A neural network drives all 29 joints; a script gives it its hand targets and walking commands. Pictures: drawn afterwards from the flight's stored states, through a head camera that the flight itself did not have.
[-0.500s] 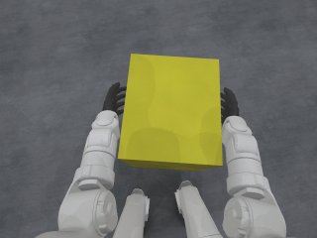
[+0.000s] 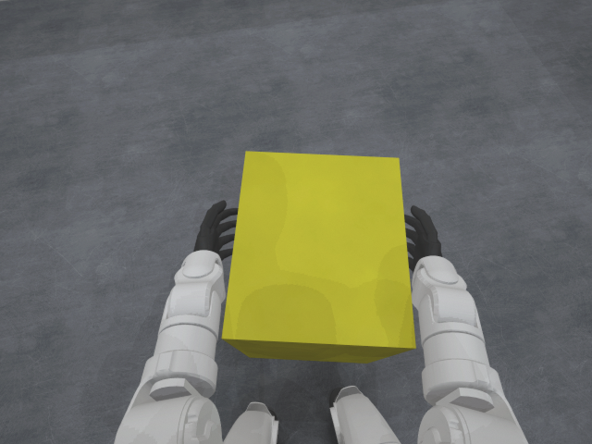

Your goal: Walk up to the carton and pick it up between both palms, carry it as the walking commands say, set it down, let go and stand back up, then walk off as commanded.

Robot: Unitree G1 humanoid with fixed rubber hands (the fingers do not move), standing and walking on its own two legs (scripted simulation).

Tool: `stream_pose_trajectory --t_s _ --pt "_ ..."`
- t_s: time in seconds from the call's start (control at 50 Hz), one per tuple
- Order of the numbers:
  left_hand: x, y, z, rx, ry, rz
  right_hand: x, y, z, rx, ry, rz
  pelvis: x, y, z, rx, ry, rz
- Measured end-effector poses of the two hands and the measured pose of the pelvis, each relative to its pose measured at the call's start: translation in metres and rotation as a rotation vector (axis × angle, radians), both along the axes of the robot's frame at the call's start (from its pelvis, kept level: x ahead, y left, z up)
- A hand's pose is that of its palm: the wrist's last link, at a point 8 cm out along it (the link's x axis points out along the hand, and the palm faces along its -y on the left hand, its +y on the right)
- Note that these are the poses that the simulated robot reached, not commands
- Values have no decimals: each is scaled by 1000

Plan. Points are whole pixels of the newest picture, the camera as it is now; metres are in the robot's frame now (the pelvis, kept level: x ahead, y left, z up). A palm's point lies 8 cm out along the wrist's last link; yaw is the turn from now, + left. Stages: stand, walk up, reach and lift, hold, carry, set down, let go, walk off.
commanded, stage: reach and lift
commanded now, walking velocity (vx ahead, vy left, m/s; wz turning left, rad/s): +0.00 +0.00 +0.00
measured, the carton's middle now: (314, 271) +0.36 -0.04 -0.12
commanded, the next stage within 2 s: none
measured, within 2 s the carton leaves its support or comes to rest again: neither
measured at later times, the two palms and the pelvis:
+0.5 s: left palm (196, 252) +0.36 +0.11 +0.02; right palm (449, 263) +0.32 -0.19 +0.02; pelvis +0.01 +0.00 +0.04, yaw -1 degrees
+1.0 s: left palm (174, 250) +0.33 +0.12 +0.09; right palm (471, 260) +0.30 -0.19 +0.09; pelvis +0.01 +0.00 +0.05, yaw +0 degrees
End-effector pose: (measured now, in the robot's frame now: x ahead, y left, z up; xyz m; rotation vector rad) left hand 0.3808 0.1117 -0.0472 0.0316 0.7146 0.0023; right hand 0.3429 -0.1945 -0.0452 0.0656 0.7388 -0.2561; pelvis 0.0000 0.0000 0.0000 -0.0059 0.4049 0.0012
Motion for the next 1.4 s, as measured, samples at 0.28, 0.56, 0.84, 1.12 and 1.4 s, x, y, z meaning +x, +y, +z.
stream_pose_trajectory --t_s 0.28,0.56,0.84,1.12,1.4 --pt "-13 0 39 2 -12 -12 -14 0 39 -4 -12 -3 8 -1 24 2 -114 -10" --pt "-28 1 80 15 -24 -23 -31 1 78 -12 -21 5 13 -2 40 2 -261 -12" --pt "-41 6 118 34 -44 -24 -41 6 112 -17 -39 19 12 -4 46 1 -394 -2" --pt "-52 10 144 26 -56 -16 -48 9 142 -17 -52 22 13 -5 50 2 -494 2" --pt "-63 23 142 23 -39 43 -42 21 141 -19 -37 84 11 -7 49 2 -517 -2"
